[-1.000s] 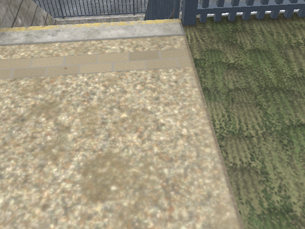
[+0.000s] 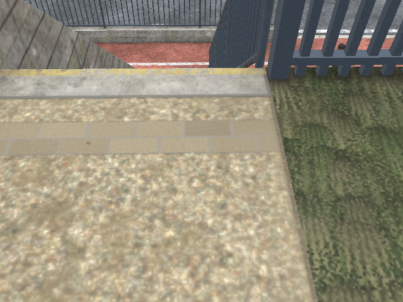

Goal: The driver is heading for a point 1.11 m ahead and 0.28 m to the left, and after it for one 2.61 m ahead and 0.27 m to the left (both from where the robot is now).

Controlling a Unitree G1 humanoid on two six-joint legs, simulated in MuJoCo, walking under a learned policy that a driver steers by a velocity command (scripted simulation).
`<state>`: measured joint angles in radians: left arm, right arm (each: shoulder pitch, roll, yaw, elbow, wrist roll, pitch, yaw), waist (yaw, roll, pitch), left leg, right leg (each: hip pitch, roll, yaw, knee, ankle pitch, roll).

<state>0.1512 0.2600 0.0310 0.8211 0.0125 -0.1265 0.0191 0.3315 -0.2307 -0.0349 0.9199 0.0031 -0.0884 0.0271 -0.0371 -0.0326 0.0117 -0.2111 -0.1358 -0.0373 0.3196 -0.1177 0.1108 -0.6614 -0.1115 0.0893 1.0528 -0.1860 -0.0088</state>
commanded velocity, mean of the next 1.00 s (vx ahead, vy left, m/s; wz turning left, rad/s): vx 0.50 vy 0.00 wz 0.48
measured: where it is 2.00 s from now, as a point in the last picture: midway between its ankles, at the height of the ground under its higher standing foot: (125, 214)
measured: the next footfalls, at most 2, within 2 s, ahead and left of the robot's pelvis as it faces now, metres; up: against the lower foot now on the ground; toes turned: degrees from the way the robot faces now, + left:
right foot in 0.24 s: +0.30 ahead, -0.15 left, +0.00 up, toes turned +12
left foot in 0.76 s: +0.48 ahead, +0.20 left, +0.00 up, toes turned +30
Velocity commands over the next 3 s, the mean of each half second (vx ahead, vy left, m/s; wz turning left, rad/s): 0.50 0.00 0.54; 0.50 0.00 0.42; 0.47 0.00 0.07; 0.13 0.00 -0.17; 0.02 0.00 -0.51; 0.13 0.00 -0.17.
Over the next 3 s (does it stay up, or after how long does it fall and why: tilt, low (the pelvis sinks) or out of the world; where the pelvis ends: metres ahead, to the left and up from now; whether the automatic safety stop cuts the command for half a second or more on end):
stays up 0.87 0.23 -0.01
